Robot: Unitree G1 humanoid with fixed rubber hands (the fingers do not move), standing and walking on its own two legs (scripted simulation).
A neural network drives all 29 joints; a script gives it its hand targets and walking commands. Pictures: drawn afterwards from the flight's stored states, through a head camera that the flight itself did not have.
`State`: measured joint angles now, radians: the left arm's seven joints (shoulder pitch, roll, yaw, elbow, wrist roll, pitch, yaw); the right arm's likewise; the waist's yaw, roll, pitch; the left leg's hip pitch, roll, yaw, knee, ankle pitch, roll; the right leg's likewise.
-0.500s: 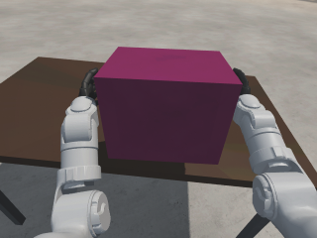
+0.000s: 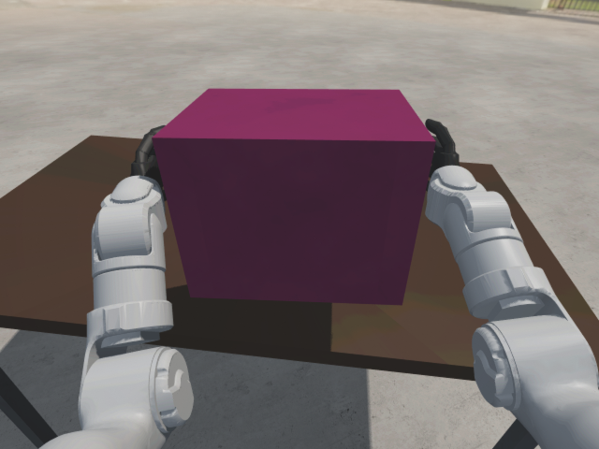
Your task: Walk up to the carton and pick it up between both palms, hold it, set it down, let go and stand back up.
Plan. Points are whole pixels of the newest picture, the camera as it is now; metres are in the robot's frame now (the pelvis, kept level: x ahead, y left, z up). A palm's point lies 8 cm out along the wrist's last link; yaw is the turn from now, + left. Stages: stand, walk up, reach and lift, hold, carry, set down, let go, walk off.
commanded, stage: reach and lift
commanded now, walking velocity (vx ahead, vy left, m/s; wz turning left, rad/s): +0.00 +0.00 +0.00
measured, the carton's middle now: (298, 189) +0.41 +0.01 +0.20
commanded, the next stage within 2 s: hold in 0.56 s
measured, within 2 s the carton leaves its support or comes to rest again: neither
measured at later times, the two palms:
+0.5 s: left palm (151, 191) +0.35 +0.18 +0.25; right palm (458, 176) +0.35 -0.19 +0.26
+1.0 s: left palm (139, 180) +0.35 +0.20 +0.26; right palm (451, 160) +0.36 -0.18 +0.28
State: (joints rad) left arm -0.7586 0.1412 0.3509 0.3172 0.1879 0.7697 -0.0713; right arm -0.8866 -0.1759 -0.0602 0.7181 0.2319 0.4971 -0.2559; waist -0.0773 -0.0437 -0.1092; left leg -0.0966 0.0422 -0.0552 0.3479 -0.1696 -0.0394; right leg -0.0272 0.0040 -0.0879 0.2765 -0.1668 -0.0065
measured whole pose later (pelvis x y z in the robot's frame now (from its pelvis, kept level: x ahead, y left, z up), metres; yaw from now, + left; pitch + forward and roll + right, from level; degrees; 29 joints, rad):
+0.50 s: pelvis -0.01 +0.01 +0.00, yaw -2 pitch -4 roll -1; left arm -0.74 0.09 0.35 0.19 0.21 0.89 -0.05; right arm -0.91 -0.22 -0.06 0.67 0.24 0.62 -0.22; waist -0.06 -0.02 -0.12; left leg -0.13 0.05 -0.03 0.37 -0.16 -0.03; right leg -0.07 0.01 -0.06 0.29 -0.14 -0.01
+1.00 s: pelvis -0.01 +0.00 +0.00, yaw -1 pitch -3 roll -1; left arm -0.83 0.16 0.34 0.39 0.18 0.84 -0.06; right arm -0.99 -0.23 -0.04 0.80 0.26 0.62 -0.23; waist -0.06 -0.03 -0.19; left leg -0.17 0.05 -0.05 0.37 -0.15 -0.04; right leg -0.09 0.01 -0.08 0.28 -0.14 -0.01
